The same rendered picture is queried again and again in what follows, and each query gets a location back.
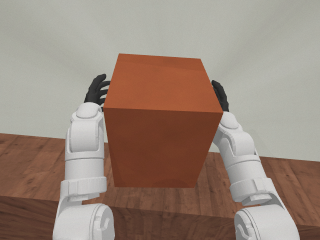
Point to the left robot upper arm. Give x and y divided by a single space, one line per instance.
85 222

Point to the pedestal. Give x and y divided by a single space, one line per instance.
33 167

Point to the right robot upper arm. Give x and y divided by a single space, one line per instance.
267 222

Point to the left robot hand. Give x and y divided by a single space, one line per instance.
94 91

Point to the right robot hand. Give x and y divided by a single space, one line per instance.
221 95

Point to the robot right forearm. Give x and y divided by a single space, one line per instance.
249 183

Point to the robot left forearm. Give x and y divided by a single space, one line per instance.
84 154

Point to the carton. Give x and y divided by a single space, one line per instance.
161 115

